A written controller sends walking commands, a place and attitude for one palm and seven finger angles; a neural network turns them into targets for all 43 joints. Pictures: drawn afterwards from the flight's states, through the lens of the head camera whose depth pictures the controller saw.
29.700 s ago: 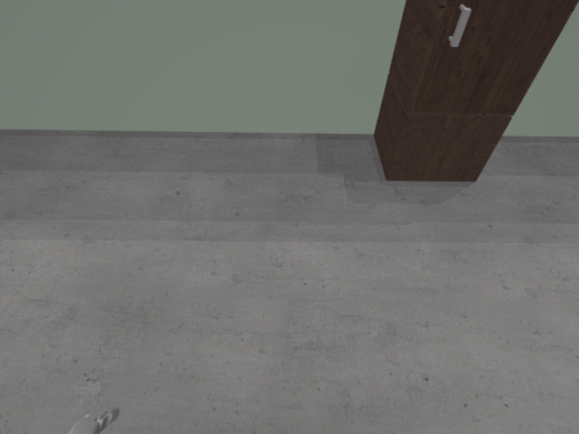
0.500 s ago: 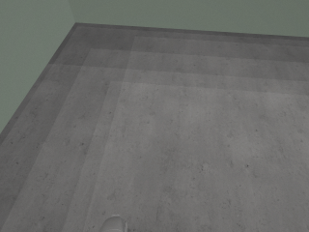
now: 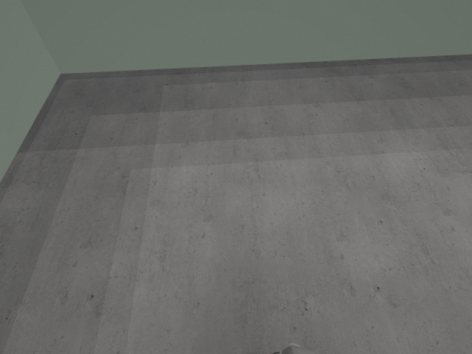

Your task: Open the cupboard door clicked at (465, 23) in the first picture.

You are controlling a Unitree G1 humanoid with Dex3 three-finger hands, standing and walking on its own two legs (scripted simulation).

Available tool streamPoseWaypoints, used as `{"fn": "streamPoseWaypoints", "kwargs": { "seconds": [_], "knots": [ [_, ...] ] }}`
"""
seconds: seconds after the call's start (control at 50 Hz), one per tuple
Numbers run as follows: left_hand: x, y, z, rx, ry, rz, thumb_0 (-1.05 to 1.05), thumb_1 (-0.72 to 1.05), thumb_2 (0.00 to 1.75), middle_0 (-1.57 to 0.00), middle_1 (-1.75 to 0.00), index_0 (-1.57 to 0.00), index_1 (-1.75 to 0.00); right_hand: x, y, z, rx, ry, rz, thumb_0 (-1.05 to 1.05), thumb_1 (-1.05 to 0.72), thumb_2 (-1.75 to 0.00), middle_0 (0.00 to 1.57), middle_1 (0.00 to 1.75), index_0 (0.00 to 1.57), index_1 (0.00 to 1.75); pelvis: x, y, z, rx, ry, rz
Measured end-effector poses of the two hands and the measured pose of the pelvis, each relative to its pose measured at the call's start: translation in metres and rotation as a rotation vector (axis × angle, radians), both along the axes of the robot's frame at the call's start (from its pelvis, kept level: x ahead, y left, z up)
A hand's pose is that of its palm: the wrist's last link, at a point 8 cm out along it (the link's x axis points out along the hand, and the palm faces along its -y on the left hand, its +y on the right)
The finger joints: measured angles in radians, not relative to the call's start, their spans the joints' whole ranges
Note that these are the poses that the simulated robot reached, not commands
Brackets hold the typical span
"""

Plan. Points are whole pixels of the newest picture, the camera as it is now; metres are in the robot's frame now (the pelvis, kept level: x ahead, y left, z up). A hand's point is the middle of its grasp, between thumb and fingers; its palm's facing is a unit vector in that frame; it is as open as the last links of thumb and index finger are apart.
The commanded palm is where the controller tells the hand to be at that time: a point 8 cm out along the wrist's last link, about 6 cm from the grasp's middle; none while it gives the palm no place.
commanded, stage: turn to face it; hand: left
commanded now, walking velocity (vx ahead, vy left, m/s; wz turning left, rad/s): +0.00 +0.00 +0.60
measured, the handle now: out of the picture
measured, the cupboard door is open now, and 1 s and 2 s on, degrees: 41 41 41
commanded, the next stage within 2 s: none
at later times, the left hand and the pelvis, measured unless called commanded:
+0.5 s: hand (147, 314) +0.22 +0.20 -0.17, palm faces +0.21 -0.96 -0.20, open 7.3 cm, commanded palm none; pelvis +0.15 -0.01 +0.00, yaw +11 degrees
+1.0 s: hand out of the picture +0.13 +0.14 -0.16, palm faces +0.51 -0.82 -0.24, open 7.4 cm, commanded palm none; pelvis +0.20 -0.06 +0.00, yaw +31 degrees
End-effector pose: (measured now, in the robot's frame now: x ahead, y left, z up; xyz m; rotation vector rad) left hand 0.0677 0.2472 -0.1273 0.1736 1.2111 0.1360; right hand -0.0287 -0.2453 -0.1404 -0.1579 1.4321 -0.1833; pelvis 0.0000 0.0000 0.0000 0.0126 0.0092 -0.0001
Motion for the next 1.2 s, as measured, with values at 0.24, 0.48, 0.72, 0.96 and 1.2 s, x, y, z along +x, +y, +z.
{"fn": "streamPoseWaypoints", "kwargs": {
  "seconds": [0.24,0.48,0.72,0.96,1.2],
  "knots": [
    [0.101,-0.03,-0.007,-0.029,-0.045,0.029,0.0,0.93,0.9,-0.2,-0.3,-0.2,-0.3,0.128,-0.007,0.015,-0.02,-0.057,0.012,0.01,-0.91,-0.89,0.19,0.3,0.2,0.3,0.091,-0.014,0.007,-0.018,0.008,0.056],
    [0.128,0.0,-0.015,-0.016,-0.003,0.194,0.0,0.92,0.9,-0.2,-0.3,-0.2,-0.29,0.25,0.02,0.012,-0.014,-0.138,0.203,0.0,-0.92,-0.89,0.2,0.3,0.21,0.3,0.149,-0.004,0.001,-0.032,0.031,0.187],
    [0.127,-0.022,0.014,0.119,-0.065,0.314,0.01,0.91,0.9,-0.2,-0.3,-0.2,-0.29,0.335,-0.041,-0.004,0.004,-0.132,0.323,0.01,-0.91,-0.89,0.2,0.3,0.21,0.3,0.179,-0.054,-0.002,0.004,0.015,0.335],
    [0.052,-0.072,0.006,0.032,0.074,0.518,0.01,0.91,0.9,-0.21,-0.3,-0.21,-0.3,0.444,-0.008,0.023,0.008,-0.227,0.572,0.01,-0.91,-0.9,0.19,0.3,0.2,0.3,0.196,-0.064,0.009,0.033,0.028,0.507],
    [0.019,-0.06,-0.007,0.046,0.076,0.707,0.01,0.91,0.9,-0.2,-0.3,-0.2,-0.29,0.475,0.051,0.02,0.044,-0.284,0.779,0.0,-0.91,-0.89,0.2,0.3,0.21,0.3,0.203,-0.064,-0.001,-0.008,0.006,0.662]
  ]
}}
